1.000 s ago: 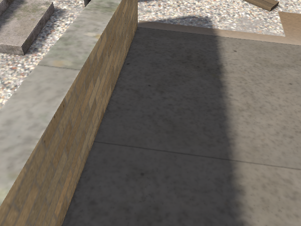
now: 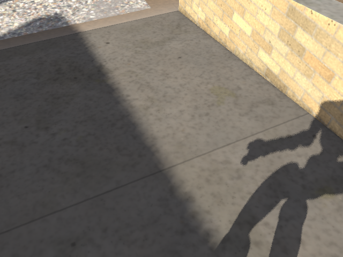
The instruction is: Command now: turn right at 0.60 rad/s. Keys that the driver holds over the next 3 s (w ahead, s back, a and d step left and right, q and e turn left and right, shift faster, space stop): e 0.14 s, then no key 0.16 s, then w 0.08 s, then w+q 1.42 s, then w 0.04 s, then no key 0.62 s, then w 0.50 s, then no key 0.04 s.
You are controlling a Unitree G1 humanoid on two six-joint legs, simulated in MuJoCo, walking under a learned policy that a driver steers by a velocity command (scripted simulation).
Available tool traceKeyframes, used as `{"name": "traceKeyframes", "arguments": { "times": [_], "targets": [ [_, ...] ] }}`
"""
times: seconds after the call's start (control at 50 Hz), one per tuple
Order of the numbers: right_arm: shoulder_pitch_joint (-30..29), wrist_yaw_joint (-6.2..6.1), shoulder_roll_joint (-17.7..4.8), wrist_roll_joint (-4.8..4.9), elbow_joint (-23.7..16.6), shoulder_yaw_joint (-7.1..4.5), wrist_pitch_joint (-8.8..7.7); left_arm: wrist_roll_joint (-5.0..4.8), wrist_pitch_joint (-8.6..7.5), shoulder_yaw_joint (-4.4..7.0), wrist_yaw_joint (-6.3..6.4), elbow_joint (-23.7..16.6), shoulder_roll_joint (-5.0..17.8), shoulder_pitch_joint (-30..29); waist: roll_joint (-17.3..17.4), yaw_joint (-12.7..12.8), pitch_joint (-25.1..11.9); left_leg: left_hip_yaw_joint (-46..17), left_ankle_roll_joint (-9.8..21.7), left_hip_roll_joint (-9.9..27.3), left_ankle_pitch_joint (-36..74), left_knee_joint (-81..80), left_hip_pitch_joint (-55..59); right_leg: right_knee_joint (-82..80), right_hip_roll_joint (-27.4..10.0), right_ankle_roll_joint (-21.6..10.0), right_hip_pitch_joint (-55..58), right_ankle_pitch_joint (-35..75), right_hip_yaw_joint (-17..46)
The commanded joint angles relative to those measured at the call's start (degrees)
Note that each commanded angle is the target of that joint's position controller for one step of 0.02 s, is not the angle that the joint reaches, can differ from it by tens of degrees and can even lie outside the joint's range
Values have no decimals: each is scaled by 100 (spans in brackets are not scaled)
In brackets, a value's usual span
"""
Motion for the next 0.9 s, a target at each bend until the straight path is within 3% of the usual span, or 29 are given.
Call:
{"name": "traceKeyframes", "arguments": {
  "times": [0.02,0.08,0.12,0.14,0.16,0.18,0.2,0.22,0.24,0.26,0.28,0.32,0.34,0.38,0.46,0.54,0.58,0.6,0.62,0.64,0.66,0.68,0.72,0.78,0.8,0.84,0.9],
  "targets": [
    [-138,-4,-1297,22,-399,-360,-36,-19,-92,50,-109,-648,314,-345,1152,-104,-375,-907,1377,1512,1828,-693,800,-642,-230,-56,-234,35,-334],
    [-215,96,-1293,77,-421,-358,-47,-31,-92,72,-222,-701,335,-450,1129,-126,-438,-728,1309,1546,1950,-550,735,-1494,-126,-260,384,-53,-635],
    [-325,168,-1326,214,-407,-356,-80,-6,-63,136,-256,-685,381,-241,1096,90,-575,-619,1138,1589,2086,-153,840,-2510,14,-490,899,434,-771],
    [-338,194,-1197,274,-359,-321,-90,-26,-72,180,-249,-570,413,7,997,237,-650,-384,866,1411,1866,259,618,-3330,185,-640,1506,1231,-842],
    [-33,248,-918,227,-256,-261,-129,-62,-123,262,-196,-506,624,245,376,250,-692,37,358,989,1111,994,-96,-3979,-85,-903,2435,2636,-235],
    [-131,253,-486,-103,-581,-80,-188,65,-182,433,-102,-627,1526,196,-1728,50,-743,624,-301,8,-1511,2644,-1864,-4058,-1756,-1930,3244,4899,2101],
    [-196,289,-586,-239,-453,-119,-207,56,-272,265,-114,-754,1132,360,-1357,230,-1037,-361,-392,-137,-3660,4059,-2195,-3443,-2199,-2453,3383,7635,2028],
    [-340,240,-814,6,-599,-159,-181,253,-357,300,-215,-566,1243,414,-1479,431,-1506,-743,-302,-289,-3478,4364,-2137,-3937,-2301,-2870,2805,5389,2134],
    [-446,160,-969,105,-489,-227,-96,188,-419,269,-265,-529,1052,48,-878,284,-959,-825,-212,-57,-2978,4406,-2201,-4140,-1720,-2395,2608,3832,1641],
    [-550,148,-997,18,-457,-245,-75,17,-404,163,-238,-470,706,-181,-706,264,-637,-839,-151,-19,-2648,4246,-2302,-3971,-1349,-1996,2558,4302,1136],
    [-293,155,-844,26,-356,-224,12,23,-374,115,-218,-462,721,-450,-883,9,-782,-767,-201,-37,-2256,4193,-1987,-4002,-1289,-1961,2269,4130,895],
    [-151,251,-788,20,-297,-201,-6,60,-348,67,-167,-417,545,-567,-596,-43,-822,-676,-243,-105,-1647,3784,-1617,-4106,-1082,-1887,2089,3775,598],
    [-135,309,-622,58,-263,-136,-44,79,-369,47,-163,-335,468,-457,-551,-17,-891,-629,-214,-68,-1455,3202,-1472,-4165,-1003,-1850,2119,3013,541],
    [-482,394,-432,54,-355,-36,-147,52,-378,85,-146,-180,563,-182,-628,248,-755,-581,-141,-112,-1186,2260,-1291,-4328,-969,-1862,2094,1516,668],
    [-598,440,-547,159,-431,-15,-249,113,-497,140,-156,36,734,98,-627,416,-324,-566,76,-119,-1330,1562,-1237,-4576,-1283,-1974,1846,101,1073],
    [-163,466,-401,146,-317,33,-325,38,-595,127,-174,130,683,-26,-437,154,-275,-305,384,-291,-949,663,-385,-4013,-1239,-1757,1283,-112,828],
    [389,449,-431,126,-150,-4,-322,51,-628,55,-170,151,434,-56,-254,-63,-386,-378,570,-376,-1035,446,388,-3278,-995,-1481,809,-155,522],
    [873,379,-806,125,-25,-105,-336,100,-703,-53,-192,25,81,-241,498,-162,-392,-1401,849,292,-662,207,884,-2020,-620,-1099,106,-387,20],
    [1032,383,-1318,58,-98,-209,-358,150,-821,-77,-189,-202,-67,-359,1583,-37,-168,-3417,1455,1309,-970,-422,1319,-450,177,-596,-1207,-1094,-980],
    [1607,459,-1290,73,-86,-204,-421,121,-896,28,-195,-274,406,-640,1371,-420,71,-4376,1905,1707,-1017,-674,1428,280,147,-551,-1943,-1765,-359],
    [1581,462,-1295,109,-64,-230,-470,-89,-969,48,-200,-393,414,-608,1515,-342,104,-4767,2110,1748,-1839,-773,1735,374,32,-558,-2471,-1490,-53],
    [1336,453,-1097,145,-99,-187,-501,-140,-1005,65,-156,-337,524,-704,1222,-305,331,-4555,1937,1574,-2302,-920,1540,293,-181,-624,-2593,-914,81],
    [1003,374,-915,78,-244,-97,-474,40,-1043,101,-127,-267,583,-773,1022,-158,343,-3895,1630,1211,-1212,-924,1250,-150,-279,-658,-2267,-35,59],
    [1034,229,-875,153,-181,-105,-408,188,-1104,4,-201,-284,301,-987,825,-142,202,-2791,1313,679,847,-929,904,-1394,-202,-581,-1393,1134,-73],
    [1120,195,-833,132,-129,-117,-394,193,-1132,-75,-279,-276,110,-1143,775,-185,81,-2489,1199,511,1120,-826,780,-1794,-101,-551,-1024,1526,-156],
    [1267,135,-808,170,-39,-125,-348,150,-1168,-145,-379,-292,-58,-1449,724,-282,104,-2205,1104,267,1237,-736,325,-2572,124,-506,-373,2364,-304],
    [1578,90,-836,191,81,-157,-346,52,-1184,-167,-429,-329,-93,-1802,750,-427,142,-2422,1076,314,602,-627,27,-3257,337,-437,339,2979,-254]
  ]
}}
